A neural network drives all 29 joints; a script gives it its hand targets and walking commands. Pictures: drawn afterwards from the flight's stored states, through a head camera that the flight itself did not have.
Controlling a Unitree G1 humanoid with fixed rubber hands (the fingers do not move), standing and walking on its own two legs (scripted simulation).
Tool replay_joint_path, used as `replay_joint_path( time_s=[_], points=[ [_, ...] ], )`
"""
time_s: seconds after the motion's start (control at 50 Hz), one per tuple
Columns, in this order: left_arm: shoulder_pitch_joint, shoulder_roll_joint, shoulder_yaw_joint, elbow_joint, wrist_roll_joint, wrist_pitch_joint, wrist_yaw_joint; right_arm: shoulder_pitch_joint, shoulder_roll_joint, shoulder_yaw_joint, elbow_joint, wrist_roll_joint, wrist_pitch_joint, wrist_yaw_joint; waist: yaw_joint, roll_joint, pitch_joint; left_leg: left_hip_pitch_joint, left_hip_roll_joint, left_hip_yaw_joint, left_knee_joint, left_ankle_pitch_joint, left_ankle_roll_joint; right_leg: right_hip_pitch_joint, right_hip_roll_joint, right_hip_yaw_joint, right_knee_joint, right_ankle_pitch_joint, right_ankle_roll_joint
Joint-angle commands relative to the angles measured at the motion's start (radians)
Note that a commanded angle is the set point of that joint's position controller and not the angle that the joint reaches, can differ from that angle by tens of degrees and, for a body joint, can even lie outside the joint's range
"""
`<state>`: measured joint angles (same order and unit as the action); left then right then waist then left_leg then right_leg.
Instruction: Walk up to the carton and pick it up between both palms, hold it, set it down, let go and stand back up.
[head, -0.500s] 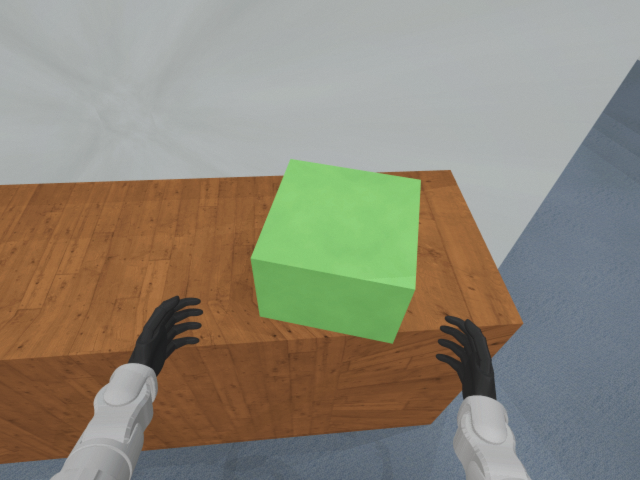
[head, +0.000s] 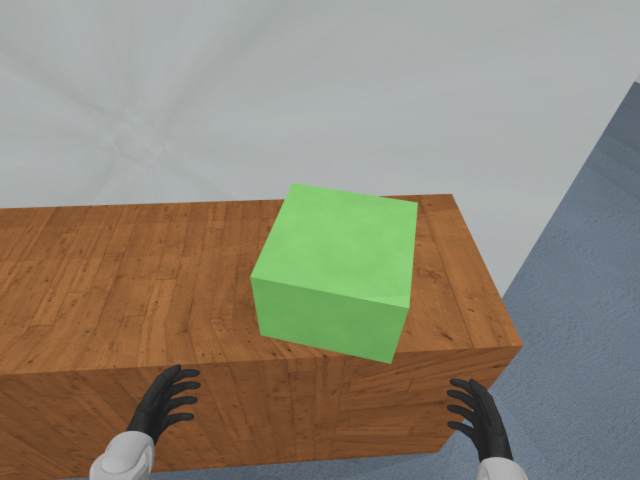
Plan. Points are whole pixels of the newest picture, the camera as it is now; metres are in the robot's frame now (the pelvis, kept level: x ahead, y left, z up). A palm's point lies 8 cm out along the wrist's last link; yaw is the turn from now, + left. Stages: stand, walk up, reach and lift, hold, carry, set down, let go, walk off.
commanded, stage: set down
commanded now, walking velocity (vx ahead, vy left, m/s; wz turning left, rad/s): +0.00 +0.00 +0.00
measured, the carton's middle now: (339, 268) +0.48 +0.00 -0.06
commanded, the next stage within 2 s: let go in 1.10 s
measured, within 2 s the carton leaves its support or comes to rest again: neither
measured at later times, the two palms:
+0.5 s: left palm (165, 450) +0.18 +0.22 -0.07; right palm (523, 469) +0.17 -0.23 -0.07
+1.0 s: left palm (173, 454) +0.17 +0.21 -0.08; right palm (527, 474) +0.17 -0.23 -0.07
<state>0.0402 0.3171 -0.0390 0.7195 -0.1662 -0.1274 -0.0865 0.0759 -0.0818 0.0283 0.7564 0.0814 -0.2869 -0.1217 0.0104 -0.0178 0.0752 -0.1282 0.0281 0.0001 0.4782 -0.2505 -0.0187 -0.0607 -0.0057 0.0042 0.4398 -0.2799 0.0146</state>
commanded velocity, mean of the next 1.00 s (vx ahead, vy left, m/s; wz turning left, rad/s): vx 0.00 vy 0.00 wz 0.00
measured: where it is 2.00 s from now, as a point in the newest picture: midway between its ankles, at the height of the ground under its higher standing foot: outside the picture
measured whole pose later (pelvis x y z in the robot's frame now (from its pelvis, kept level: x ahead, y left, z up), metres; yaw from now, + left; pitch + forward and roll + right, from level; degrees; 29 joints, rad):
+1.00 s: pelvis +0.02 -0.01 +0.01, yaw -2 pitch -7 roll +0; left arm 0.19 0.20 0.03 0.54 -0.01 0.10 -0.01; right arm 0.19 -0.16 0.00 0.69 -0.03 -0.20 -0.02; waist 0.02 -0.02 0.12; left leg -0.02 0.05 0.03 0.36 -0.23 -0.04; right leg 0.01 0.01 0.02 0.37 -0.27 -0.01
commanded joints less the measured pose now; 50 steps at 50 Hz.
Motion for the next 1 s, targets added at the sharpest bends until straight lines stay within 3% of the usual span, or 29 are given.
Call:
replay_joint_path(
  time_s=[0.0,0.02,0.04,0.08,0.12,0.18,0.22,0.26,0.36,0.42,0.46,0.48,0.5,0.54,0.58,0.62,0.66,0.68,0.72,0.76,0.86,0.98],
  points=[
    [-0.125,0.110,0.042,-0.156,0.045,0.013,0.025,-0.132,-0.125,-0.038,-0.092,-0.022,-0.015,0.027,-0.007,0.117,-0.120,0.166,-0.025,0.038,-0.088,0.288,-0.067,-0.114,0.027,-0.038,-0.141,0.145,-0.043],
    [-0.121,0.131,0.053,-0.204,0.022,0.000,0.021,-0.102,-0.100,-0.035,-0.165,-0.015,-0.024,0.017,-0.001,0.083,-0.124,0.157,-0.031,0.046,-0.084,0.290,-0.060,-0.098,0.019,-0.026,-0.147,0.162,-0.035],
    [-0.089,0.098,0.057,-0.165,0.055,0.031,0.030,-0.094,-0.128,-0.036,-0.102,-0.032,-0.007,0.033,0.004,0.090,-0.099,0.174,-0.029,0.044,-0.097,0.287,-0.064,-0.105,0.028,-0.040,-0.145,0.169,-0.037],
    [-0.091,0.121,0.067,-0.215,0.048,0.023,0.029,-0.089,-0.109,-0.039,-0.182,-0.036,-0.013,0.027,0.004,0.049,-0.114,0.153,-0.037,0.053,-0.103,0.254,-0.049,-0.072,0.017,-0.029,-0.153,0.172,-0.027],
    [-0.087,0.086,0.066,-0.189,0.079,0.058,0.043,-0.097,-0.134,-0.046,-0.126,-0.048,0.009,0.043,0.006,0.068,-0.084,0.158,-0.035,0.054,-0.116,0.257,-0.052,-0.097,0.026,-0.037,-0.157,0.161,-0.029],
    [-0.082,0.117,0.080,-0.248,0.063,0.049,0.039,-0.078,-0.103,-0.042,-0.231,-0.051,0.004,0.033,0.011,0.015,-0.110,0.141,-0.042,0.066,-0.117,0.245,-0.036,-0.062,0.011,-0.022,-0.156,0.219,-0.012],
    [-0.062,0.081,0.076,-0.193,0.095,0.077,0.045,-0.080,-0.133,-0.051,-0.165,-0.070,0.024,0.050,0.014,0.037,-0.071,0.147,-0.041,0.064,-0.129,0.244,-0.043,-0.075,0.018,-0.025,-0.159,0.214,-0.016],
    [-0.069,0.089,0.078,-0.228,0.085,0.083,0.047,-0.057,-0.127,-0.048,-0.191,-0.069,0.030,0.047,0.007,0.021,-0.080,0.163,-0.040,0.068,-0.131,0.244,-0.036,-0.075,0.018,-0.029,-0.161,0.208,-0.012],
    [-0.038,0.049,0.076,-0.226,0.124,0.131,0.056,-0.028,-0.160,-0.054,-0.147,-0.083,0.050,0.065,0.011,0.047,-0.075,0.187,-0.044,0.075,-0.135,0.289,-0.042,-0.066,0.021,-0.034,-0.166,0.250,-0.015],
    [-0.042,0.060,0.081,-0.272,0.121,0.136,0.056,-0.016,-0.146,-0.051,-0.201,-0.079,0.053,0.061,0.007,0.036,-0.093,0.176,-0.045,0.081,-0.137,0.270,-0.031,-0.052,0.013,-0.025,-0.167,0.270,-0.005],
    [-0.025,0.043,0.080,-0.263,0.132,0.152,0.061,-0.019,-0.155,-0.057,-0.184,-0.085,0.056,0.068,0.016,0.058,-0.084,0.189,-0.047,0.081,-0.136,0.294,-0.038,-0.057,0.019,-0.029,-0.174,0.272,-0.005],
    [-0.015,0.058,0.091,-0.301,0.123,0.144,0.057,0.002,-0.138,-0.057,-0.222,-0.084,0.052,0.064,0.011,0.023,-0.089,0.185,-0.050,0.081,-0.132,0.294,-0.030,-0.042,0.013,-0.027,-0.169,0.293,0.001],
    [-0.012,0.043,0.085,-0.267,0.134,0.157,0.057,-0.002,-0.157,-0.056,-0.194,-0.093,0.057,0.068,-0.003,0.022,-0.081,0.188,-0.048,0.078,-0.138,0.275,-0.027,-0.046,0.015,-0.032,-0.169,0.276,-0.003],
    [0.004,0.016,0.087,-0.240,0.154,0.182,0.060,-0.010,-0.175,-0.055,-0.166,-0.096,0.070,0.077,0.014,0.032,-0.048,0.195,-0.044,0.081,-0.146,0.283,-0.031,-0.056,0.025,-0.034,-0.175,0.258,-0.001],
    [0.003,0.041,0.095,-0.304,0.132,0.166,0.056,0.012,-0.149,-0.051,-0.241,-0.089,0.061,0.067,0.014,0.007,-0.079,0.185,-0.047,0.083,-0.136,0.286,-0.024,-0.031,0.017,-0.024,-0.168,0.296,0.007],
    [0.020,0.007,0.088,-0.275,0.158,0.185,0.069,0.006,-0.185,-0.053,-0.165,-0.097,0.068,0.085,0.010,0.043,-0.064,0.219,-0.043,0.082,-0.138,0.308,-0.033,-0.055,0.026,-0.030,-0.171,0.280,-0.002],
    [0.027,0.024,0.099,-0.313,0.148,0.180,0.065,0.025,-0.172,-0.048,-0.216,-0.099,0.062,0.079,0.019,-0.002,-0.074,0.220,-0.042,0.088,-0.130,0.313,-0.027,-0.046,0.020,-0.022,-0.171,0.308,0.008],
    [0.027,0.021,0.109,-0.306,0.152,0.180,0.065,0.021,-0.171,-0.056,-0.230,-0.102,0.056,0.076,0.007,-0.008,-0.078,0.211,-0.045,0.084,-0.130,0.321,-0.023,-0.050,0.024,-0.033,-0.162,0.321,0.012],
    [0.036,0.023,0.110,-0.314,0.155,0.179,0.069,0.014,-0.169,-0.051,-0.227,-0.106,0.053,0.081,0.022,0.006,-0.069,0.203,-0.044,0.084,-0.127,0.327,-0.025,-0.040,0.019,-0.019,-0.163,0.333,0.012],
    [0.038,0.004,0.094,-0.292,0.161,0.193,0.073,0.015,-0.181,-0.051,-0.188,-0.104,0.063,0.090,0.005,0.038,-0.036,0.220,-0.044,0.086,-0.135,0.308,-0.027,-0.061,0.026,-0.022,-0.168,0.285,0.006],
    [0.049,-0.001,0.101,-0.326,0.156,0.196,0.080,0.023,-0.185,-0.058,-0.206,-0.107,0.053,0.094,0.009,0.013,-0.063,0.230,-0.038,0.092,-0.122,0.337,-0.023,-0.072,0.028,-0.019,-0.164,0.308,0.008],
    [0.076,-0.011,0.104,-0.336,0.167,0.196,0.085,0.030,-0.192,-0.061,-0.189,-0.104,0.038,0.101,0.008,0.044,-0.088,0.231,-0.036,0.090,-0.109,0.397,-0.030,-0.060,0.037,-0.021,-0.149,0.352,0.006]
  ],
)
